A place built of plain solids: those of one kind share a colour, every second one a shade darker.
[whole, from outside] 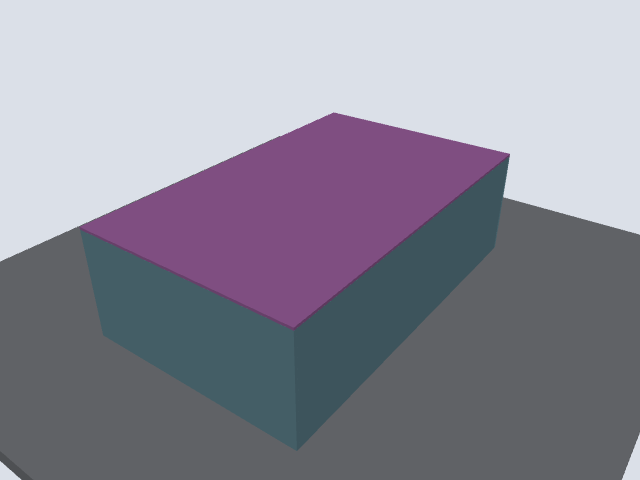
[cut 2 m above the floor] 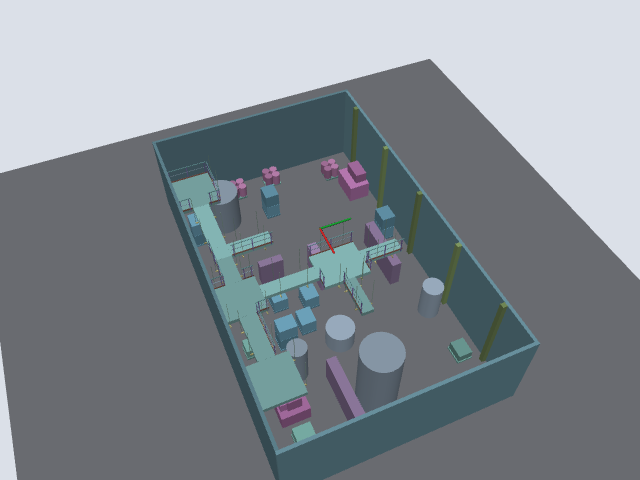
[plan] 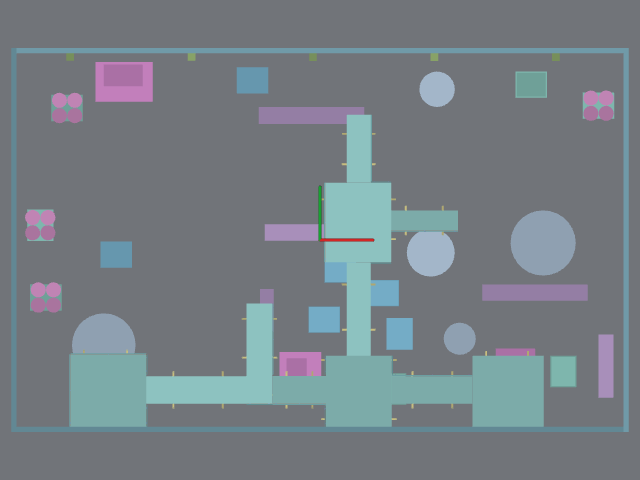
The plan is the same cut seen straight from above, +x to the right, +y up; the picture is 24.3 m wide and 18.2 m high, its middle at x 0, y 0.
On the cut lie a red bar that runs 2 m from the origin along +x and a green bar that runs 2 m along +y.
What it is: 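A plant hall; level steel catwalks 3.91 m over a floor that is never walked; the drop lies beside the walker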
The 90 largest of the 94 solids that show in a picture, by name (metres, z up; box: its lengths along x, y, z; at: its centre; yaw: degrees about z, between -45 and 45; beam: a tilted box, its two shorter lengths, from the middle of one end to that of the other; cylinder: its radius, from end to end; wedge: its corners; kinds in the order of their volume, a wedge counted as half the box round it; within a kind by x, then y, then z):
{
 "wall_1": {"box": [0.2, 14.57, 7.2], "at": [-11.61, 0.0, 3.55]},
 "wall_2": {"box": [23.02, 0.2, 7.2], "at": [0.0, -7.18, 3.55]},
 "wall_3": {"box": [23.02, 0.2, 7.2], "at": [0.0, 7.18, 3.55]},
 "wall_4": {"box": [0.2, 14.57, 7.2], "at": [11.61, 0.0, 3.55]},
 "roof_1": {"box": [23.42, 14.57, 0.16], "at": [0.0, 0.0, 7.23]},
 "tank_1": {"cylinder": 1.21, "from": [-8.2, -3.99, 0.0], "to": [-8.2, -3.99, 3.01]},
 "tank_2": {"cylinder": 0.91, "from": [4.2, -0.48, 0.0], "to": [4.2, -0.48, 1.45]},
 "tank_3": {"cylinder": 0.67, "from": [4.44, 5.72, 0.0], "to": [4.44, 5.72, 2.58]},
 "tank_4": {"cylinder": 0.61, "from": [5.3, -3.74, 0.0], "to": [5.3, -3.74, 3.01]},
 "tank_5": {"cylinder": 1.24, "from": [8.46, -0.11, 0.0], "to": [8.46, -0.11, 5.04]},
 "cab_1": {"box": [0.52, 1.6, 1.92], "at": [-2.01, -2.66, 0.91]},
 "cab_2": {"box": [2.4, 0.63, 2.19], "at": [-0.89, 0.29, 1.05]},
 "cab_3": {"box": [4.0, 0.64, 2.07], "at": [-0.32, 4.72, 0.98]},
 "cab_4": {"box": [4.0, 0.62, 2.06], "at": [8.15, -2.0, 0.98]},
 "cab_5": {"box": [0.57, 2.4, 1.95], "at": [10.84, -4.78, 0.92]},
 "floor_1": {"box": [2.87, 2.74, 0.28], "at": [-8.02, -5.71, 3.77]},
 "floor_2": {"box": [3.8, 1.05, 0.28], "at": [-4.69, -5.68, 3.77]},
 "floor_3": {"box": [0.98, 1.05, 0.28], "at": [-2.3, -5.68, 3.77]},
 "floor_4": {"box": [0.98, 2.75, 0.28], "at": [-2.3, -3.78, 3.77]},
 "floor_5": {"box": [2.03, 1.05, 0.28], "at": [-0.79, -5.68, 3.77]},
 "floor_6": {"box": [2.51, 3.02, 0.28], "at": [1.45, 0.66, 3.77]},
 "floor_7": {"box": [0.91, 3.54, 0.28], "at": [1.47, -2.62, 3.77]},
 "floor_8": {"box": [0.91, 2.58, 0.28], "at": [1.47, 3.46, 3.77]},
 "floor_9": {"box": [2.5, 2.69, 0.28], "at": [1.48, -5.74, 3.77]},
 "floor_10": {"box": [2.53, 0.76, 0.28], "at": [3.97, 0.74, 3.77]},
 "floor_11": {"box": [3.05, 1.05, 0.28], "at": [4.25, -5.68, 3.77]},
 "floor_12": {"box": [2.71, 2.69, 0.28], "at": [7.13, -5.74, 3.77]},
 "tote_1": {"box": [1.2, 1.0, 0.19], "at": [-7.73, -0.55, 0.04]},
 "tote_2": {"box": [1.16, 0.96, 1.0], "at": [-7.73, -0.55, 0.64]},
 "tote_3": {"box": [1.16, 0.96, 1.0], "at": [-7.73, -0.55, 1.66]},
 "tote_4": {"box": [1.16, 0.96, 1.0], "at": [-7.22, -6.09, 0.64]},
 "tote_5": {"box": [1.16, 0.96, 1.0], "at": [-7.22, -6.09, 1.66]},
 "tote_6": {"box": [1.2, 1.0, 0.19], "at": [-2.56, 6.05, 0.04]},
 "tote_7": {"box": [1.16, 0.96, 1.0], "at": [-2.56, 6.05, 0.64]},
 "tote_8": {"box": [1.16, 0.96, 1.0], "at": [-2.56, 6.05, 1.66]},
 "tote_9": {"box": [1.2, 1.0, 0.19], "at": [0.16, -3.02, 0.04]},
 "tote_10": {"box": [1.16, 0.96, 1.0], "at": [0.16, -3.02, 0.64]},
 "tote_11": {"box": [1.2, 1.0, 0.19], "at": [0.77, -1.12, 0.04]},
 "tote_12": {"box": [1.16, 0.96, 1.0], "at": [0.77, -1.12, 0.64]},
 "tote_13": {"box": [1.16, 0.96, 1.0], "at": [2.4, -2.02, 0.64]},
 "tote_14": {"box": [1.0, 1.2, 0.19], "at": [3.02, -3.56, 0.04]},
 "tote_15": {"box": [0.96, 1.16, 1.0], "at": [3.02, -3.56, 0.64]},
 "tote_16": {"box": [0.96, 1.16, 1.0], "at": [3.02, -3.56, 1.66]},
 "mach_1": {"box": [1.48, 0.82, 0.75], "at": [-7.46, 6.24, 1.67]},
 "mach_2": {"box": [2.18, 1.5, 1.34], "at": [-7.43, 6.0, 0.62]},
 "mach_3": {"box": [0.77, 0.79, 0.68], "at": [-0.89, -4.87, 1.43]},
 "mach_4": {"box": [1.58, 1.04, 1.14], "at": [-0.74, -4.77, 0.52]},
 "mach_5": {"box": [0.98, 0.92, 0.72], "at": [7.22, -5.3, 1.48]},
 "mach_6": {"box": [1.5, 1.76, 1.17], "at": [7.42, -5.0, 0.54]},
 "mach_7": {"box": [0.67, 0.86, 0.94], "at": [7.5, -4.93, 1.59]},
 "pal_1": {"box": [1.0, 1.2, 0.19], "at": [-10.61, 0.56, 0.05]},
 "pal_2": {"box": [1.2, 1.0, 0.19], "at": [-10.39, -2.18, 0.05]},
 "pal_3": {"box": [1.2, 1.0, 0.19], "at": [-9.59, 5.01, 0.05]},
 "pal_4": {"box": [1.0, 1.2, 0.19], "at": [2.77, -5.65, 0.05]},
 "pal_5": {"box": [0.9, 1.1, 0.72], "at": [2.77, -5.65, 0.5]},
 "pal_6": {"box": [1.2, 1.0, 0.19], "at": [8.01, 5.89, 0.05]},
 "pal_7": {"box": [1.1, 0.9, 0.56], "at": [8.01, 5.89, 0.42]},
 "pal_8": {"box": [1.0, 1.2, 0.19], "at": [9.23, -4.99, 0.05]},
 "pal_9": {"box": [0.9, 1.1, 0.81], "at": [9.23, -4.99, 0.55]},
 "pal_10": {"box": [1.2, 1.0, 0.19], "at": [10.56, 5.09, 0.05]},
 "drum_1": {"cylinder": 0.28, "from": [-10.9, 0.27, 0.14], "to": [-10.9, 0.27, 1.02]},
 "drum_2": {"cylinder": 0.28, "from": [-10.9, 0.85, 0.14], "to": [-10.9, 0.85, 1.02]},
 "drum_3": {"cylinder": 0.28, "from": [-10.68, -2.47, 0.14], "to": [-10.68, -2.47, 1.02]},
 "drum_4": {"cylinder": 0.28, "from": [-10.68, -1.89, 0.14], "to": [-10.68, -1.89, 1.02]},
 "drum_5": {"cylinder": 0.28, "from": [-10.32, 0.27, 0.14], "to": [-10.32, 0.27, 1.02]},
 "drum_6": {"cylinder": 0.28, "from": [-10.32, 0.85, 0.14], "to": [-10.32, 0.85, 1.02]},
 "drum_7": {"cylinder": 0.28, "from": [-10.1, -2.47, 0.14], "to": [-10.1, -2.47, 1.02]},
 "drum_8": {"cylinder": 0.28, "from": [-10.1, -1.89, 0.14], "to": [-10.1, -1.89, 1.02]},
 "drum_9": {"cylinder": 0.28, "from": [-9.88, 4.72, 0.14], "to": [-9.88, 4.72, 1.02]},
 "drum_10": {"cylinder": 0.28, "from": [-9.88, 5.3, 0.14], "to": [-9.88, 5.3, 1.02]},
 "drum_11": {"cylinder": 0.28, "from": [-9.3, 4.72, 0.14], "to": [-9.3, 4.72, 1.02]},
 "drum_12": {"cylinder": 0.28, "from": [-9.3, 5.3, 0.14], "to": [-9.3, 5.3, 1.02]},
 "drum_13": {"cylinder": 0.28, "from": [10.27, 4.8, 0.14], "to": [10.27, 4.8, 1.02]},
 "drum_14": {"cylinder": 0.28, "from": [10.27, 5.38, 0.14], "to": [10.27, 5.38, 1.02]},
 "drum_15": {"cylinder": 0.28, "from": [10.85, 4.8, 0.14], "to": [10.85, 4.8, 1.02]},
 "drum_16": {"cylinder": 0.28, "from": [10.85, 5.38, 0.14], "to": [10.85, 5.38, 1.02]},
 "pier_1": {"box": [0.3, 0.29, 6.86], "at": [-9.47, 6.94, 3.38]},
 "pier_2": {"box": [0.3, 0.29, 6.86], "at": [-4.87, 6.94, 3.38]},
 "pier_3": {"box": [0.29, 0.29, 6.86], "at": [-0.27, 6.94, 3.38]},
 "pier_4": {"box": [0.3, 0.29, 6.86], "at": [4.34, 6.94, 3.38]},
 "pier_5": {"box": [0.3, 0.29, 6.86], "at": [8.94, 6.94, 3.38]},
 "rail_1": {"box": [0.042, 2.74, 0.042], "at": [-9.49, -5.71, 4.9]},
 "rail_2": {"box": [2.87, 0.042, 0.042], "at": [-8.02, -4.32, 4.9]},
 "rail_3": {"box": [0.042, 2.7, 0.042], "at": [-1.78, -3.76, 4.9]},
 "rail_4": {"box": [0.042, 3.02, 0.042], "at": [0.17, 0.66, 4.9]},
 "rail_5": {"box": [2.53, 0.042, 0.042], "at": [3.97, 0.33, 4.9]},
 "rail_6": {"box": [3.05, 0.042, 0.042], "at": [4.25, -5.13, 4.9]},
 "toe_1": {"box": [0.012, 2.74, 0.15], "at": [-9.47, -5.71, 3.94]},
 "toe_2": {"box": [0.012, 2.7, 0.15], "at": [-1.8, -3.76, 3.94]},
 "toe_3": {"box": [0.012, 3.02, 0.15], "at": [0.19, 0.66, 3.94]}
}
